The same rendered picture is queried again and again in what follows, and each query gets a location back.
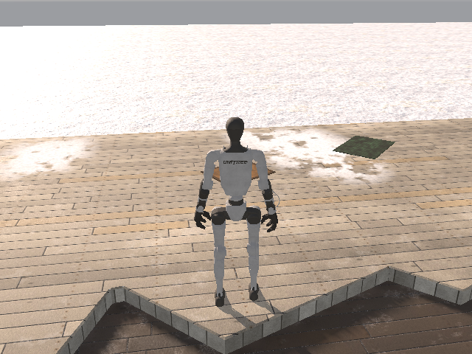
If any right robot hand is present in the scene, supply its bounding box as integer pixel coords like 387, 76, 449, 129
261, 213, 278, 232

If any left robot hand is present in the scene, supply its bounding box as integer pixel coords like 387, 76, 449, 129
194, 211, 211, 229

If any robot left thigh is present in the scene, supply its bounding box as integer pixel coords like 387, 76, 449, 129
211, 206, 226, 260

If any left robot foot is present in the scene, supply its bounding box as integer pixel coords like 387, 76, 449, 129
215, 288, 225, 307

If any right robot forearm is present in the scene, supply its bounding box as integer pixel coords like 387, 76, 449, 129
262, 179, 276, 215

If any robot right upper arm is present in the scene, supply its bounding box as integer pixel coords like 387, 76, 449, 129
251, 149, 269, 190

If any left robot forearm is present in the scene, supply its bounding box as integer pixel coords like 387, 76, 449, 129
195, 179, 209, 212

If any robot left upper arm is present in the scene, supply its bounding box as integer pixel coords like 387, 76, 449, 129
202, 149, 220, 190

